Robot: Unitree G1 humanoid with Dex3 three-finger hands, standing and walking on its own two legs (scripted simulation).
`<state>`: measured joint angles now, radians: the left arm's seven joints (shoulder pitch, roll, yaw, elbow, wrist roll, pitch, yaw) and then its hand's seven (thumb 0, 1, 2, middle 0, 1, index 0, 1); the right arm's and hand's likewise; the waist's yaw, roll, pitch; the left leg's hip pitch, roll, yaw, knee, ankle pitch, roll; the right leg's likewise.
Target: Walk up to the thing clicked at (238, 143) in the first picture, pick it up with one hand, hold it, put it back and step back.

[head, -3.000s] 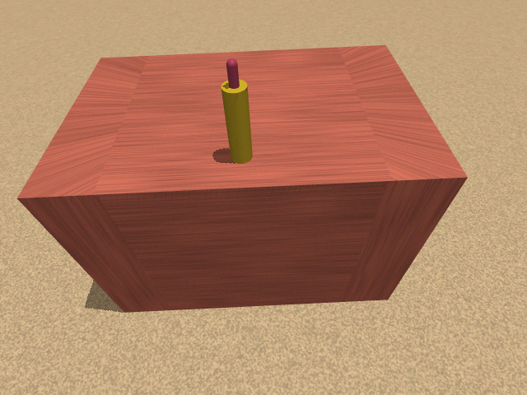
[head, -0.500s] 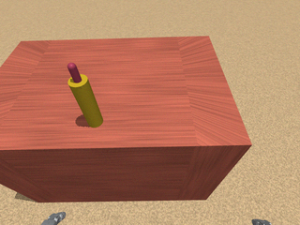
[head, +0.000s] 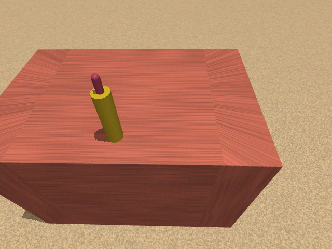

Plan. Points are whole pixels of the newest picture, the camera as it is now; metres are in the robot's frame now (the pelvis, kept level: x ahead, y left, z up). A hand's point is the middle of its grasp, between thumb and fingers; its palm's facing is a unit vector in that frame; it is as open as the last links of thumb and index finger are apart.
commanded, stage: walk up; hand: left
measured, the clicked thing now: (106, 110) +0.48 +0.20 +0.05
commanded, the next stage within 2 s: stand in 0.62 s
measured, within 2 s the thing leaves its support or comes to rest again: neither
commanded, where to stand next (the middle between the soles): +0.06 +0.00 m, yaw -2 degrees
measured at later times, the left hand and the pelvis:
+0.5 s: hand out of the picture +0.11 +0.25 -0.15, palm faces +0.00 -0.94 -0.35, open 7.4 cm; pelvis +0.02 -0.01 +0.00, yaw +1 degrees
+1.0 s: hand out of the picture +0.09 +0.24 -0.15, palm faces -0.02 -0.94 -0.35, open 7.4 cm; pelvis +0.02 -0.01 +0.00, yaw +0 degrees
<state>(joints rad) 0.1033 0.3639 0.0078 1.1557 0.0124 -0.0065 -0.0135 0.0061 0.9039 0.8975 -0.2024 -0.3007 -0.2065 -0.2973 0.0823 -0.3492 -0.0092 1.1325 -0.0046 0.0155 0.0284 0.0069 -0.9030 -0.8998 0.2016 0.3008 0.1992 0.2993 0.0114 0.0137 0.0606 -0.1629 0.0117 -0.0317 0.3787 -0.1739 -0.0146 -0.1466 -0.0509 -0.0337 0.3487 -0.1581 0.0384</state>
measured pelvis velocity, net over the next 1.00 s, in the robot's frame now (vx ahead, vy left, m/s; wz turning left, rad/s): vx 0.02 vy -0.01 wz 0.01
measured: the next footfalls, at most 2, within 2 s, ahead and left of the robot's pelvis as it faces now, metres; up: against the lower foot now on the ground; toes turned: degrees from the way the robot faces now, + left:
none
